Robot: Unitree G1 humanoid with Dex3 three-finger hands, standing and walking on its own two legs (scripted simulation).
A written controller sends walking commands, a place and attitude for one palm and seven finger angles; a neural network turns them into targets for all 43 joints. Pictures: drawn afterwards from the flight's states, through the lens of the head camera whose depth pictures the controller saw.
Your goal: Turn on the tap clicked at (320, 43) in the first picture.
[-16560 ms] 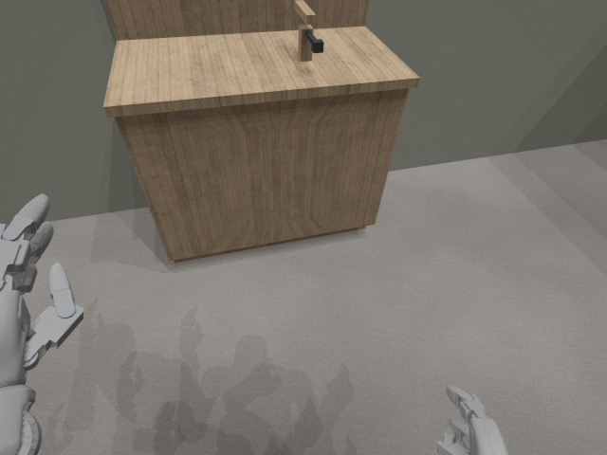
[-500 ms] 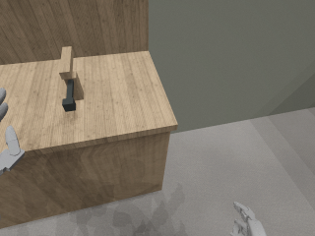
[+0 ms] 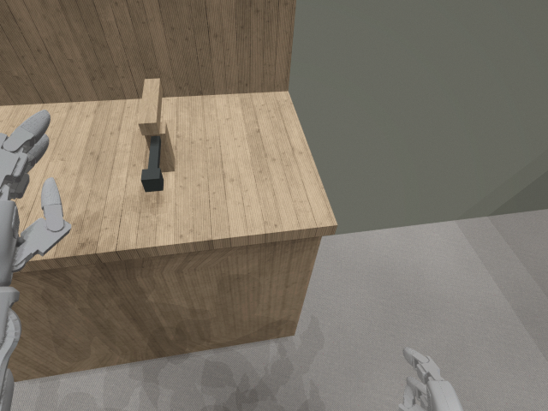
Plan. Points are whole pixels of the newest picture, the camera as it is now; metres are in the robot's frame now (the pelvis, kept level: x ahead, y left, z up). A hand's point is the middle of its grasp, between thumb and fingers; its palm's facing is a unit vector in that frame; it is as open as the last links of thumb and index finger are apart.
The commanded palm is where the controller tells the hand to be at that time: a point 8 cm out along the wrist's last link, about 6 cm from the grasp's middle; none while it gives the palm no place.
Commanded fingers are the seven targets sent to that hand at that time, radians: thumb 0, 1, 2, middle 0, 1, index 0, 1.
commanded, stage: turn the palm inward beside the body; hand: left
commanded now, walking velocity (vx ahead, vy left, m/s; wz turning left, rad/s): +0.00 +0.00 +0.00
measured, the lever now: (152, 180) +0.42 +0.25 +0.08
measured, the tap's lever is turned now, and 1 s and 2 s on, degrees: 0 0 0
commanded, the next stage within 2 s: none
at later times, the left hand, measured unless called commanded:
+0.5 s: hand (83, 292) +0.19 +0.22 +0.16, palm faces +0.52 -0.79 -0.32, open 7.5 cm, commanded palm +0.14 +0.26 +0.17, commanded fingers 0.00 0.90 0.90 -0.20 -0.30 -0.20 -0.30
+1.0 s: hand (93, 306) +0.19 +0.22 +0.14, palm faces +0.47 -0.85 -0.23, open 7.5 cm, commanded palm +0.13 +0.25 +0.16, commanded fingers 0.00 0.90 0.90 -0.20 -0.30 -0.20 -0.30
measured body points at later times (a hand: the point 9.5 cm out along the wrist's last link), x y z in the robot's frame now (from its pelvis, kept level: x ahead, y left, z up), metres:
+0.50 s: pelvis +0.00 -0.05 -0.01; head +0.00 -0.07 +0.44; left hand +0.16 +0.26 +0.18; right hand +0.21 -0.25 -0.10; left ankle -0.03 +0.08 -0.74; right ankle +0.04 -0.12 -0.74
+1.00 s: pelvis +0.01 -0.04 -0.02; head +0.01 -0.05 +0.43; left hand +0.16 +0.26 +0.15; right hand +0.21 -0.25 -0.10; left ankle -0.03 +0.08 -0.74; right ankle +0.04 -0.12 -0.74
